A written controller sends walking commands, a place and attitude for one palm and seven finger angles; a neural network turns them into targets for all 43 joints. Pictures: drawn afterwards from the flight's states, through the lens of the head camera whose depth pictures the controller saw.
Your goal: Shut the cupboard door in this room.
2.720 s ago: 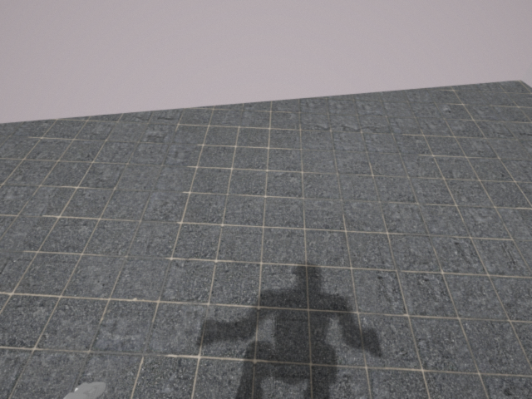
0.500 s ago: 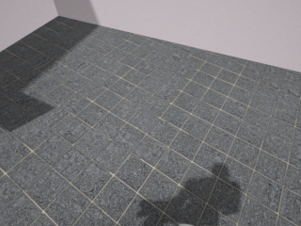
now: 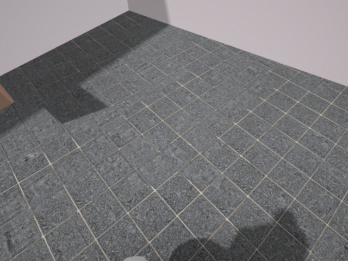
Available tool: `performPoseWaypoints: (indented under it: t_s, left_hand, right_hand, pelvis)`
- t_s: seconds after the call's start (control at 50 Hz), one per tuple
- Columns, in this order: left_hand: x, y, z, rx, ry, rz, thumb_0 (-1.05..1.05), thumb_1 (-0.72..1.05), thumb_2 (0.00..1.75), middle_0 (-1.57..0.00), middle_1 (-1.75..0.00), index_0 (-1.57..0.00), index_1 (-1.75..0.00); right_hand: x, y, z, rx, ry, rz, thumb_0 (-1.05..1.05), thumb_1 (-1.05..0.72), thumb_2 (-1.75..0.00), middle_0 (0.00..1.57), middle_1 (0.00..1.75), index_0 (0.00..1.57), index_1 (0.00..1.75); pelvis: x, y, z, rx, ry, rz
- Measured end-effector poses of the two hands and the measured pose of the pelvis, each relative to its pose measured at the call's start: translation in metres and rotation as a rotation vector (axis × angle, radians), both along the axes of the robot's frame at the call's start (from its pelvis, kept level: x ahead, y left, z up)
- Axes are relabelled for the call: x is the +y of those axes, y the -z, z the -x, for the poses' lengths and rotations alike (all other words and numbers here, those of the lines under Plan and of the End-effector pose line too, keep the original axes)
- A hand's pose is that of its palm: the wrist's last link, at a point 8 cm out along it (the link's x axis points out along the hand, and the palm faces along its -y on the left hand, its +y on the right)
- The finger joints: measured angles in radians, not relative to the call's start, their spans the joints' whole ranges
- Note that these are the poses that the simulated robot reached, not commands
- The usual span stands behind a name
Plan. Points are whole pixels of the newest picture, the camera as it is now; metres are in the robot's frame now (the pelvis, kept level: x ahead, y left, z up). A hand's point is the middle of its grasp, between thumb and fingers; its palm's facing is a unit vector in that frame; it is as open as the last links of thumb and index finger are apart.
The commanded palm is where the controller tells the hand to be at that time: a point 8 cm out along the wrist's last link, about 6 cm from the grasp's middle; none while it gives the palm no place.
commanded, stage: turn or walk to find it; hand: left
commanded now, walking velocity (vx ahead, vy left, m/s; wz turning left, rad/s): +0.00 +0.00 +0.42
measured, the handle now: out of the picture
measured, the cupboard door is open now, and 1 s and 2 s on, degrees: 84 84 84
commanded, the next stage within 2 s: stand and wait in 0.70 s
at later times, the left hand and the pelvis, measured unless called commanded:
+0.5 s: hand out of the picture +0.05 +0.22 -0.15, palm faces +0.19 -0.94 -0.28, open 7.4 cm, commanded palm none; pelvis -0.02 +0.00 +0.00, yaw +10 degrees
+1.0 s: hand out of the picture -0.12 +0.20 -0.19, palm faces +0.39 -0.89 -0.22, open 7.4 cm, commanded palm none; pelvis -0.05 +0.01 +0.00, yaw +19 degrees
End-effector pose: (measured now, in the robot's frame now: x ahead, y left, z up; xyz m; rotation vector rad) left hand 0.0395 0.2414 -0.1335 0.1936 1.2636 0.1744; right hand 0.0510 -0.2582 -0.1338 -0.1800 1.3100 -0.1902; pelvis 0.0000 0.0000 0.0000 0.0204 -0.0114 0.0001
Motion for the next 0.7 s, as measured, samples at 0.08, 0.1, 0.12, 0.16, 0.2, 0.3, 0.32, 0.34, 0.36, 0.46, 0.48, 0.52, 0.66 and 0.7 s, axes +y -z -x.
performPoseWaypoints:
  t_s: [0.08, 0.1, 0.12, 0.16, 0.2, 0.3, 0.32, 0.34, 0.36, 0.46, 0.48, 0.52, 0.66, 0.7]
  left_hand:
    - [0.027, 0.022, 0.028, 0.052, -0.071, 0.015, 0.00, 0.90, 0.90, -0.21, -0.30, -0.20, -0.30]
    - [0.032, 0.024, 0.033, 0.069, -0.080, 0.014, 0.00, 0.90, 0.90, -0.21, -0.30, -0.20, -0.30]
    - [0.037, 0.024, 0.037, 0.083, -0.089, 0.011, 0.00, 0.90, 0.90, -0.20, -0.30, -0.20, -0.30]
    - [0.044, 0.021, 0.042, 0.095, -0.105, 0.009, 0.00, 0.91, 0.90, -0.20, -0.30, -0.20, -0.30]
    - [0.049, 0.016, 0.041, 0.082, -0.118, 0.009, 0.00, 0.91, 0.90, -0.20, -0.30, -0.20, -0.30]
    - [0.052, 0.002, 0.033, 0.022, -0.134, -0.001, 0.00, 0.91, 0.90, -0.20, -0.30, -0.20, -0.30]
    - [0.051, 0.000, 0.030, 0.011, -0.135, -0.004, 0.00, 0.91, 0.90, -0.20, -0.30, -0.20, -0.30]
    - [0.050, -0.002, 0.027, -0.001, -0.136, -0.008, 0.00, 0.91, 0.90, -0.20, -0.30, -0.20, -0.30]
    - [0.048, -0.004, 0.024, -0.014, -0.137, -0.012, 0.00, 0.91, 0.90, -0.20, -0.30, -0.20, -0.30]
    - [0.031, -0.013, 0.010, -0.086, -0.140, -0.036, 0.00, 0.91, 0.90, -0.20, -0.30, -0.20, -0.30]
    - [0.027, -0.014, 0.009, -0.102, -0.142, -0.043, 0.00, 0.91, 0.90, -0.20, -0.30, -0.20, -0.30]
    - [0.017, -0.016, 0.010, -0.129, -0.146, -0.060, 0.00, 0.91, 0.90, -0.20, -0.30, -0.20, -0.30]
    - [-0.008, -0.026, 0.043, -0.119, -0.218, -0.056, 0.00, 0.90, 0.90, -0.20, -0.30, -0.20, -0.30]
    - [-0.012, -0.025, 0.055, -0.101, -0.242, -0.048, 0.00, 0.90, 0.90, -0.20, -0.30, -0.20, -0.30]
  right_hand:
    - [0.021, -0.002, -0.029, -0.072, -0.074, 0.033, 0.01, -0.91, -0.90, 0.20, 0.30, 0.20, 0.30]
    - [0.026, -0.004, -0.034, -0.088, -0.089, 0.035, 0.01, -0.91, -0.90, 0.20, 0.30, 0.20, 0.30]
    - [0.031, -0.007, -0.038, -0.102, -0.100, 0.036, 0.01, -0.91, -0.90, 0.20, 0.30, 0.20, 0.30]
    - [0.039, -0.012, -0.042, -0.121, -0.115, 0.039, 0.00, -0.91, -0.89, 0.20, 0.30, 0.20, 0.30]
    - [0.047, -0.015, -0.044, -0.124, -0.131, 0.035, 0.00, -0.91, -0.89, 0.20, 0.30, 0.20, 0.30]
    - [0.056, -0.015, -0.044, -0.121, -0.154, 0.008, 0.00, -0.91, -0.89, 0.20, 0.30, 0.20, 0.30]
    - [0.056, -0.014, -0.042, -0.119, -0.155, 0.002, 0.00, -0.91, -0.89, 0.20, 0.30, 0.20, 0.30]
    - [0.056, -0.013, -0.041, -0.116, -0.157, -0.004, 0.00, -0.91, -0.89, 0.20, 0.30, 0.20, 0.30]
    - [0.054, -0.011, -0.039, -0.111, -0.158, -0.010, 0.00, -0.91, -0.89, 0.20, 0.30, 0.20, 0.30]
    - [0.039, 0.003, -0.027, -0.072, -0.163, -0.039, 0.00, -0.91, -0.89, 0.20, 0.30, 0.20, 0.30]
    - [0.034, 0.008, -0.025, -0.064, -0.164, -0.046, 0.00, -0.91, -0.89, 0.20, 0.30, 0.20, 0.30]
    - [0.024, 0.017, -0.022, -0.050, -0.165, -0.059, 0.00, -0.91, -0.89, 0.20, 0.30, 0.20, 0.30]
    - [0.003, 0.012, -0.020, 0.011, -0.217, -0.052, 0.01, -0.91, -0.89, 0.20, 0.30, 0.20, 0.30]
    - [0.000, 0.010, -0.022, 0.022, -0.236, -0.044, 0.01, -0.91, -0.89, 0.20, 0.30, 0.20, 0.30]
  pelvis:
    - [0.017, 0.012, 0.002, 0.005, -0.039, 0.019]
    - [0.020, 0.012, 0.004, 0.003, -0.039, 0.015]
    - [0.022, 0.011, 0.005, 0.002, -0.041, 0.015]
    - [0.026, 0.007, 0.006, 0.002, -0.053, 0.022]
    - [0.028, 0.003, 0.008, 0.003, -0.068, 0.026]
    - [0.030, -0.004, 0.010, 0.007, -0.100, 0.028]
    - [0.029, -0.004, 0.011, 0.007, -0.107, 0.028]
    - [0.028, -0.004, 0.012, 0.008, -0.114, 0.026]
    - [0.026, -0.004, 0.012, 0.008, -0.121, 0.025]
    - [0.010, 0.000, 0.017, 0.011, -0.162, 0.011]
    - [0.006, 0.002, 0.017, 0.012, -0.170, 0.006]
    - [-0.003, 0.006, 0.019, 0.009, -0.188, 0.006]
    - [-0.017, -0.004, 0.023, -0.004, -0.268, -0.010]
    - [-0.018, -0.005, 0.024, -0.004, -0.288, -0.013]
